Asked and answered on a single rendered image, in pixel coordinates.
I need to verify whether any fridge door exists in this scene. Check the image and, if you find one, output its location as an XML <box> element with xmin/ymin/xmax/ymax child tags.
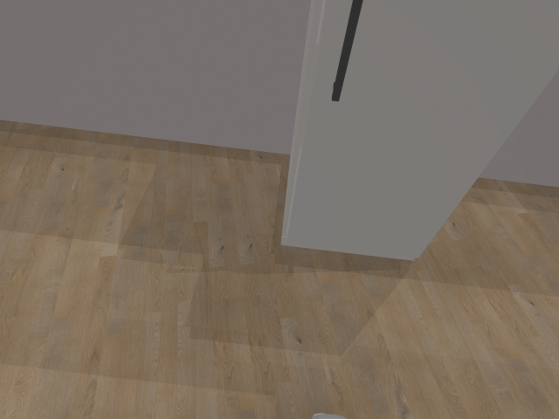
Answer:
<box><xmin>286</xmin><ymin>0</ymin><xmax>559</xmax><ymax>258</ymax></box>

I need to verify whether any handle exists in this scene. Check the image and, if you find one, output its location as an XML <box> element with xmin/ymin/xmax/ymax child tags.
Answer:
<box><xmin>332</xmin><ymin>0</ymin><xmax>363</xmax><ymax>101</ymax></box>

